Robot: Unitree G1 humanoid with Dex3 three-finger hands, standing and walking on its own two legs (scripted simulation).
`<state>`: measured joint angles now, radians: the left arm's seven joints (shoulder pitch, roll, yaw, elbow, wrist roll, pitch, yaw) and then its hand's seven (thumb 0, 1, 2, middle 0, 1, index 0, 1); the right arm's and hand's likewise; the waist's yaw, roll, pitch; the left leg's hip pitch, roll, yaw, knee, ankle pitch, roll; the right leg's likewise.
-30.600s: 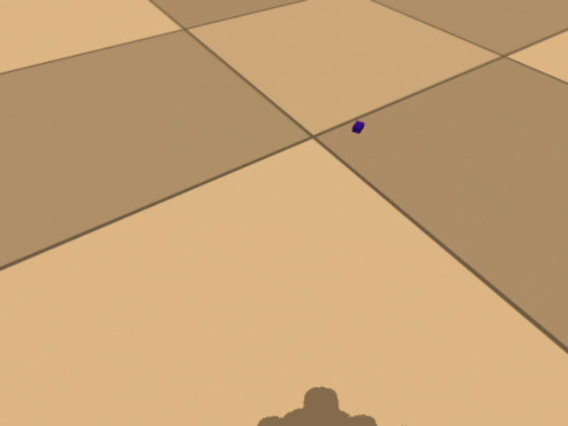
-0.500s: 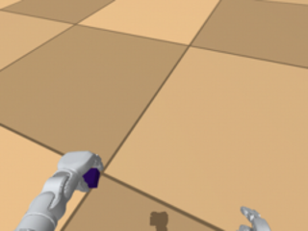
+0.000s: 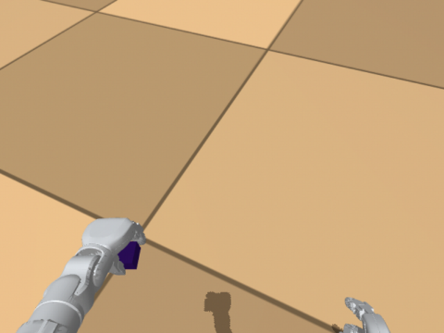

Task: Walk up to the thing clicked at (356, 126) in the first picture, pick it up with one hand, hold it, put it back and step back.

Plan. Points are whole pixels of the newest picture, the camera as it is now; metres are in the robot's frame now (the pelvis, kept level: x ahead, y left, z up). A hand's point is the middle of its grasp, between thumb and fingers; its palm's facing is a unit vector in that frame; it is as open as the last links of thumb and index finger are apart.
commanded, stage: crouch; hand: left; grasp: from above
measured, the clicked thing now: (120, 255) +0.31 +0.22 -0.10
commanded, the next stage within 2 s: lower in 1.76 s
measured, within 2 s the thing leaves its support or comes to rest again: neither
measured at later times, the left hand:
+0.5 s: hand (147, 265) +0.36 +0.22 -0.31, palm faces -0.42 +0.06 -0.90, open 7.5 cm
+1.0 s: hand (161, 275) +0.39 +0.22 -0.50, palm faces -0.46 +0.01 -0.89, open 7.5 cm
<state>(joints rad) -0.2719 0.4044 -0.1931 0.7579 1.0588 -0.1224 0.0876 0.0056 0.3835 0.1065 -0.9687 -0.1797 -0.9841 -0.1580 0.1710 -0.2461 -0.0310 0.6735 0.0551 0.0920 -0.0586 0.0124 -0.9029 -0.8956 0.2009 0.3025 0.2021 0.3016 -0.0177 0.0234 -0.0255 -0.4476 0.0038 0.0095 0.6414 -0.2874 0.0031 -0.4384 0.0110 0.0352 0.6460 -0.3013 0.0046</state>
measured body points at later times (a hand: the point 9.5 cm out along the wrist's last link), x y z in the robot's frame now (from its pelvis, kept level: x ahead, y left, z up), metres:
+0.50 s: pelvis -0.06 +0.01 -0.19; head +0.10 +0.02 +0.22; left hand +0.38 +0.22 -0.26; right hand -0.02 -0.27 -0.32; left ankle +0.02 +0.12 -0.72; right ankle +0.01 -0.12 -0.72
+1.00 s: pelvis -0.06 +0.01 -0.33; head +0.17 +0.04 +0.05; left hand +0.41 +0.22 -0.45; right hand +0.00 -0.27 -0.45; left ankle +0.02 +0.12 -0.72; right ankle +0.01 -0.12 -0.72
